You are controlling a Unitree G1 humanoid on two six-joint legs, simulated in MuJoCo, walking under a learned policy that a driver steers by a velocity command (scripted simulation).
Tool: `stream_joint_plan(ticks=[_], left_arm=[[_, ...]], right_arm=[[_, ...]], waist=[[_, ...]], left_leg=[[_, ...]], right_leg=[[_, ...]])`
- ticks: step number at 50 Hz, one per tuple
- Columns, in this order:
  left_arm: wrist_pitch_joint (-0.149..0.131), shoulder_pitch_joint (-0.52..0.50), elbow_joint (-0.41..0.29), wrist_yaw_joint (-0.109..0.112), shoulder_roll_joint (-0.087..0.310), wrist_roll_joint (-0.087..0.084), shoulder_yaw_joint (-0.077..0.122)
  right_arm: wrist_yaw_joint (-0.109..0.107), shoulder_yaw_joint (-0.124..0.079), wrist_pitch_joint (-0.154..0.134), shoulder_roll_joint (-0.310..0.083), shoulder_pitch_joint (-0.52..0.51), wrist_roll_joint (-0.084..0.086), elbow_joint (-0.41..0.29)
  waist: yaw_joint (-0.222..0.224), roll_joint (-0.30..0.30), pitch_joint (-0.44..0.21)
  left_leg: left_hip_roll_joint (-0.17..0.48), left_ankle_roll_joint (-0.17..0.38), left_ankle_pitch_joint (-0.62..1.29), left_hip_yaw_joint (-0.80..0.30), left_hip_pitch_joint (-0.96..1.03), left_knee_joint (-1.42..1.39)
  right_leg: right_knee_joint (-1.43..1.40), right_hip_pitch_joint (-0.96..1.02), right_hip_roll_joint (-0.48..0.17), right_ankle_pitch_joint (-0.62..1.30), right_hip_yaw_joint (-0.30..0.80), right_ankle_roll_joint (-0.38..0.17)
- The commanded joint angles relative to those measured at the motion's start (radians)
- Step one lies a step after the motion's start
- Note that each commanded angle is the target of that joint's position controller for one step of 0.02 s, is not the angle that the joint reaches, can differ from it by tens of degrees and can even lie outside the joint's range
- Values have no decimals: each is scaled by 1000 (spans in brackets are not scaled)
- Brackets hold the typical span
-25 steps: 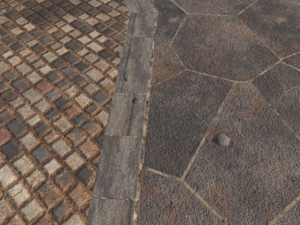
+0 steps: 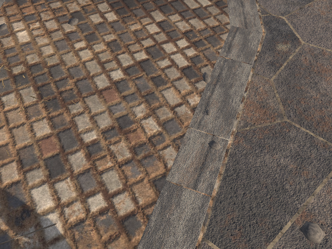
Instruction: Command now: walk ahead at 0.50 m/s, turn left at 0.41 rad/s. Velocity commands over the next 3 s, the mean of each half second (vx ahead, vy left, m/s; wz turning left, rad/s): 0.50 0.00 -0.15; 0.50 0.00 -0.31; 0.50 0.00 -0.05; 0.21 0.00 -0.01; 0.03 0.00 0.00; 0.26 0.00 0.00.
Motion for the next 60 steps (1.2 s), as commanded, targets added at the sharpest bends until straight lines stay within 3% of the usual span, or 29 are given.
stream_joint_plan(ticks=[1, 5, 10, 15, 18, 20, 21, 22, 23, 24, 25, 26, 27, 29, 31, 34, 36, 41, 43, 44, 45, 46, 47, 48, 49, 50, 52, 54, 60], left_arm=[[-5, 28, -49, 0, 117, 16, 31], [25, -32, -54, 0, 75, 19, 17], [17, -150, -78, -20, 51, 2, 0], [12, -228, -121, -51, 52, -6, -8], [11, -182, -131, -70, 73, 0, 0], [20, -3, -97, -65, 137, 4, 34], [26, 150, -70, -54, 190, 5, 59], [30, 261, -67, -42, 290, 9, 87], [29, 261, -65, -42, 230, -5, 66], [31, 227, -70, -37, 180, -2, 51], [31, 171, -89, -33, 154, 1, 44], [32, 108, -102, -32, 130, 4, 35], [31, 69, -119, -29, 107, 13, 25], [34, 37, -140, -21, 113, 15, 25], [33, 47, -145, -9, 143, 12, 34], [36, 83, -133, 4, 151, 3, 37], [40, 139, -113, 7, 144, 2, 34], [52, 198, -82, 6, 148, 3, 33], [60, 182, -81, 8, 155, 6, 36], [61, 171, -86, 7, 140, 8, 29], [60, 162, -104, 6, 103, 18, 12], [44, 293, -113, 5, 37, 6, -8], [33, 284, -110, 2, 62, 0, -10], [27, 189, -126, -2, 139, -13, 9], [26, 107, -147, -3, 136, -10, 8], [24, 62, -161, -4, 124, 5, 8], [31, 89, -153, -6, 99, 12, 11], [39, 105, -148, -6, 68, 13, 5], [29, -80, -197, -14, 26, 17, -15]], right_arm=[[-14, -16, -27, -90, 0, -15, -71], [-32, -19, -39, -123, 53, -15, -33], [-39, -12, -45, -130, 88, -21, 8], [-42, -16, -32, -134, 132, -18, 61], [-56, -23, -12, -158, 105, -15, 60], [-69, -25, 6, -179, 74, -15, 46], [-77, -20, 7, -176, 64, -16, 33], [-63, 14, -16, -77, 161, -33, -6], [-43, 29, -52, -60, 142, -32, 0], [-24, 14, -83, -125, 59, 11, -27], [-20, 17, -99, -130, -7, 23, -49], [-25, 14, -104, -127, -37, 3, -54], [-32, 4, -96, -137, -32, -16, -54], [-37, 3, -74, -117, 9, -28, -55], [-44, 10, -59, -95, -9, -31, -67], [-41, 27, -59, -56, -102, -29, -87], [-32, 33, -67, -46, -169, -20, -101], [-12, 20, -84, -93, -226, -11, -129], [-11, 11, -90, -112, -161, -10, -118], [-15, -4, -93, -139, -63, -16, -90], [-21, -19, -96, -185, 87, -29, -69], [-21, -47, -85, -277, 217, -35, -38], [-11, -34, -76, -216, 259, -8, -12], [-13, -13, -72, -154, 201, 3, -21], [-16, -4, -64, -133, 133, -8, -37], [-13, 5, -60, -115, 87, -17, -38], [-11, 16, -64, -88, 47, -25, -38], [-12, 13, -69, -101, 53, -14, -26], [-29, 1, -54, -150, 112, 0, 20]], waist=[[17, 46, -127], [-2, 51, -76], [-61, 69, -28], [-89, 53, 20], [-44, 88, -33], [56, 110, -153], [135, 67, -238], [103, -153, -382], [104, -190, -468], [128, -134, -356], [111, -50, -244], [69, 23, -148], [32, 14, -112], [-8, -27, -96], [-11, -38, -82], [33, -54, -78], [75, -64, -81], [88, -77, -60], [42, -96, -67], [-9, -83, -122], [-78, -33, -255], [-66, 207, -412], [-83, 305, -414], [-94, 186, -261], [-81, 102, -171], [-60, 66, -95], [-12, 108, -76], [2, 117, -82], [-47, 78, -52]], left_leg=[[274, 183, 212, -360, 238, -295], [254, 161, 356, -205, 202, -348], [229, 90, 229, -78, 227, -398], [304, 77, 319, -26, 432, -357], [324, 46, 702, 13, 516, -221], [295, 9, 999, 56, 500, 41], [262, -29, 871, 79, 333, 282], [106, -106, 310, 77, -96, 694], [-16, -116, -375, -91, -322, 867], [59, -88, -329, -164, -429, 898], [108, -72, -248, -145, -436, 830], [142, -75, -199, -127, -399, 720], [169, -85, -166, -124, -327, 646], [181, -117, -148, -112, -255, 561], [174, -153, -81, -83, -237, 446], [150, -173, 171, -60, -170, 193], [126, -171, 309, -51, -126, 88], [119, -114, 218, -74, -168, -24], [105, -77, 143, -53, -99, -56], [93, -46, 147, -38, 39, -77], [204, 17, 176, -143, 281, -36], [408, 177, 21, -530, 661, -63], [471, 207, -187, -784, 709, -203], [446, 160, -301, -691, 601, -221], [406, 130, -248, -565, 471, -237], [366, 125, -146, -480, 352, -270], [311, 114, 10, -375, 239, -312], [296, 127, 115, -301, 208, -340], [253, 100, 247, -139, 210, -375]], right_leg=[[-76, -204, -79, 95, 53, 5], [-253, -261, -86, 271, 20, 45], [-533, -230, -46, 562, -11, 19], [-645, -321, -3, 490, -5, -29], [-654, -248, 54, 340, -62, -76], [-654, -8, 131, 278, -118, -120], [-681, 259, 96, 331, -29, -165], [-688, 674, -163, 235, 445, -352], [-857, 820, -258, 132, 805, -425], [-890, 758, -231, 56, 688, -366], [-905, 610, -195, 78, 563, -327], [-929, 442, -157, 166, 470, -303], [-953, 329, -126, 257, 411, -294], [-987, 211, -93, 356, 358, -301], [-999, 134, -67, 436, 289, -297], [-992, 92, -8, 428, 182, -239], [-987, 108, -12, 371, 183, -220], [-887, 293, -103, 353, 280, -197], [-819, 332, -115, 475, 293, -176], [-711, 327, -71, 611, 262, -154], [-484, 231, -15, 562, 209, -121], [-114, -113, 135, 256, 94, -41], [29, -301, 153, -184, 131, -28], [96, -387, 94, -131, 153, -38], [76, -385, 45, -48, 107, -41], [8, -371, 14, 12, 84, -39], [-81, -280, -27, 78, 74, -29], [-147, -262, -35, 107, 51, -12], [-513, -235, -20, 410, 8, 17]])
